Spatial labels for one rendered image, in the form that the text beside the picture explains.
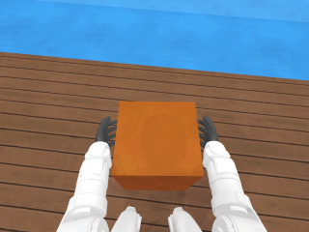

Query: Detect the robot left forearm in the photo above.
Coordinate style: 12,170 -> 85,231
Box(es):
56,141 -> 112,232

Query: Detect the right robot hand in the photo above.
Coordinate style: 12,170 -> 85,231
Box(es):
197,115 -> 219,148

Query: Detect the robot right upper arm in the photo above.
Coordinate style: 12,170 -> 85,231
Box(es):
211,214 -> 267,232

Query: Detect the robot right forearm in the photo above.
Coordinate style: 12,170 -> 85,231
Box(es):
202,141 -> 262,223

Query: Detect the left robot shin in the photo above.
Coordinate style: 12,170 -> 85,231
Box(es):
126,206 -> 136,213

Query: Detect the robot left upper arm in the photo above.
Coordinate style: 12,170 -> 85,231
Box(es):
57,216 -> 109,232

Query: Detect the left robot hand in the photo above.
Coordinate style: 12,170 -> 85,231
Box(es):
95,116 -> 118,148

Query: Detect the robot shin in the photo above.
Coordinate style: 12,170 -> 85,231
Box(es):
173,207 -> 183,214
126,206 -> 136,213

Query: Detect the carton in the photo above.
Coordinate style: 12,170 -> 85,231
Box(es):
111,101 -> 204,190

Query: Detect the right robot shin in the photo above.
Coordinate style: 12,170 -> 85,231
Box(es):
173,207 -> 183,214

